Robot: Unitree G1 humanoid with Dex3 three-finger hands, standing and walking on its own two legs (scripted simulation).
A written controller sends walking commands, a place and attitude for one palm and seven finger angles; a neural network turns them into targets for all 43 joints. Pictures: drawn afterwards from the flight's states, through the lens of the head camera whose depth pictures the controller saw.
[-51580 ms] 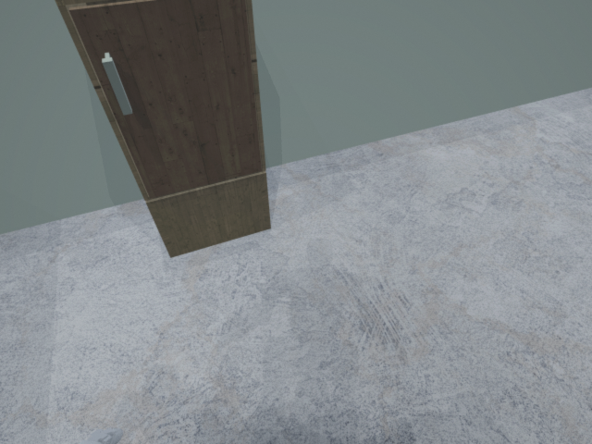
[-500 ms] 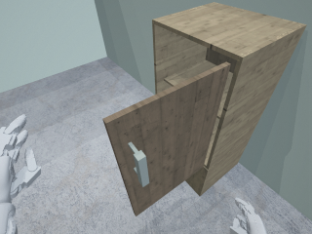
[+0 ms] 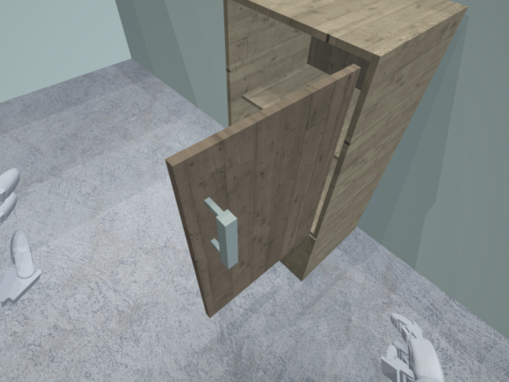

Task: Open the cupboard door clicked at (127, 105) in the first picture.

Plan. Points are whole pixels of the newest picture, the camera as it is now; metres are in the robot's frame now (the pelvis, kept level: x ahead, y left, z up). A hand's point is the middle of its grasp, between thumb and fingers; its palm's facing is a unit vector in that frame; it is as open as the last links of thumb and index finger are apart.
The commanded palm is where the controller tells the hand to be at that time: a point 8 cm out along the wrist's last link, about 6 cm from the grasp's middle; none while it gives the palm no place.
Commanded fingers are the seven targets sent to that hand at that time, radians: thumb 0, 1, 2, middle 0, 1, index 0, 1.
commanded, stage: step back with the hand held close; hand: left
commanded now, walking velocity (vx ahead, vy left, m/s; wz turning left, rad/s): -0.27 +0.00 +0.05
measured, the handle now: (220, 233) +0.35 +0.08 +0.02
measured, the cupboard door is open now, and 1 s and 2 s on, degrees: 88 88 88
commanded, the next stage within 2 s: stop stepping back and stand still in 0.54 s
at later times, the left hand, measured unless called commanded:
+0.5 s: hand out of the picture +0.09 +0.31 +0.16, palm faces +0.49 -0.75 -0.45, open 7.4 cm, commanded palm +0.02 +0.34 +0.18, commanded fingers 0.00 0.90 0.90 -0.20 -0.30 -0.20 -0.30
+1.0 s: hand out of the picture +0.02 +0.29 +0.16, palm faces +0.43 -0.82 -0.38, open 7.4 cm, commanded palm -0.04 +0.32 +0.18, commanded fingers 0.00 0.90 0.90 -0.20 -0.30 -0.20 -0.30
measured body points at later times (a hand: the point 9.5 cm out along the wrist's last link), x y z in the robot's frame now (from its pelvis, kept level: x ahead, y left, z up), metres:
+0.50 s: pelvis -0.10 +0.03 -0.02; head -0.08 +0.06 +0.43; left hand +0.06 +0.35 +0.18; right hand +0.09 -0.20 -0.09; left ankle +0.01 +0.10 -0.74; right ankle -0.05 -0.12 -0.72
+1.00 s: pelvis -0.20 +0.03 -0.02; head -0.22 +0.05 +0.43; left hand -0.01 +0.33 +0.18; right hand -0.08 -0.22 -0.10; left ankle -0.08 +0.10 -0.74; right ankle -0.31 -0.07 -0.73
